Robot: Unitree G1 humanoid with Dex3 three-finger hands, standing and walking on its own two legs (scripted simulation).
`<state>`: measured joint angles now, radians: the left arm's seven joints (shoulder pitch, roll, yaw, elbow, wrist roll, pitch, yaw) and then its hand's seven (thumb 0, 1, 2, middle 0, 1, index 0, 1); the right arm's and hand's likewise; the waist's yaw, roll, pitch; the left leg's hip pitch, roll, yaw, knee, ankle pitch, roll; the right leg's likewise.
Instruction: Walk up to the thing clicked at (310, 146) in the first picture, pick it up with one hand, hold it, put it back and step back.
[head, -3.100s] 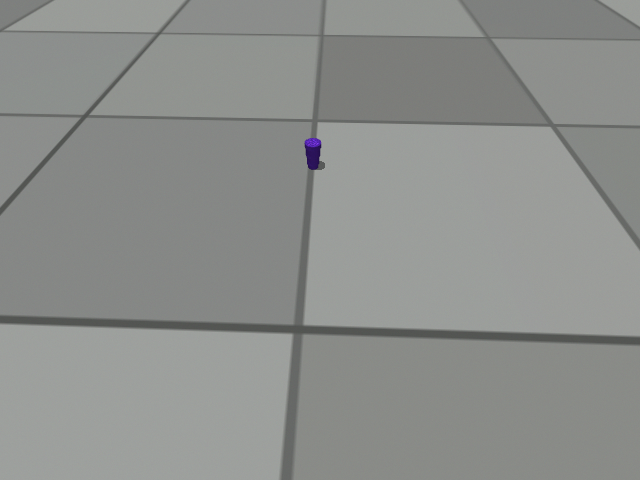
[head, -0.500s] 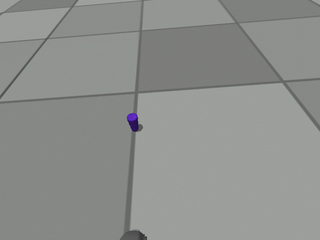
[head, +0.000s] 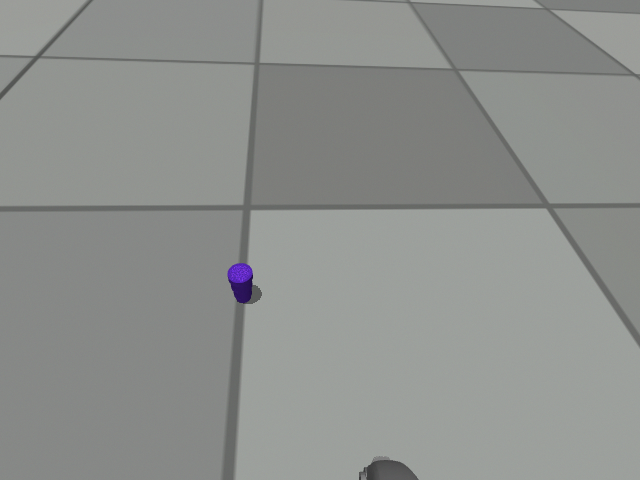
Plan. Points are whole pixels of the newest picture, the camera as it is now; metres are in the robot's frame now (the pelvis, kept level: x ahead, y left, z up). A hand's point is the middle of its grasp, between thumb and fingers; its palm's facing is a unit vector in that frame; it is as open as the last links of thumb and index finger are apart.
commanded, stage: walk up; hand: left
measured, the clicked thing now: (241, 285) +0.87 +0.22 -0.70
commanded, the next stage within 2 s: none
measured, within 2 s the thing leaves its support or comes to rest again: neither
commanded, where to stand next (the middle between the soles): +0.54 +0.01 m, yaw -1 degrees
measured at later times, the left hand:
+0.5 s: hand (144, 425) +0.23 +0.24 -0.12, palm faces -0.03 -0.92 -0.40, open 7.4 cm
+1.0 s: hand (137, 344) +0.37 +0.30 -0.15, palm faces -0.09 -0.94 -0.32, open 7.4 cm
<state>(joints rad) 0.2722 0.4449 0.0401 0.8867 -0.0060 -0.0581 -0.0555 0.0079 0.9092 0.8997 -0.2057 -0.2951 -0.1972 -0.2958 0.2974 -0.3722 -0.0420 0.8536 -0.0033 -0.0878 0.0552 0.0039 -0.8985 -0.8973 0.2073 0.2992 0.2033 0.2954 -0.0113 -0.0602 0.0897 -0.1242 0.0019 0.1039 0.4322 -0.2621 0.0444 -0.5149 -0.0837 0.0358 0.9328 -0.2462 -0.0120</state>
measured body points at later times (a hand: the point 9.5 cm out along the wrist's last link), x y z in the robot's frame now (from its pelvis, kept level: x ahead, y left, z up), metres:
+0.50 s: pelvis +0.17 -0.03 +0.00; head +0.18 -0.05 +0.45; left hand +0.24 +0.29 -0.09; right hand +0.24 -0.35 -0.13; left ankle +0.26 +0.14 -0.69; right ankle +0.19 -0.13 -0.74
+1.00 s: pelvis +0.32 +0.03 +0.00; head +0.34 +0.05 +0.45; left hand +0.38 +0.35 -0.13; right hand +0.36 -0.29 -0.10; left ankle +0.33 +0.14 -0.74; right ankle +0.41 -0.13 -0.69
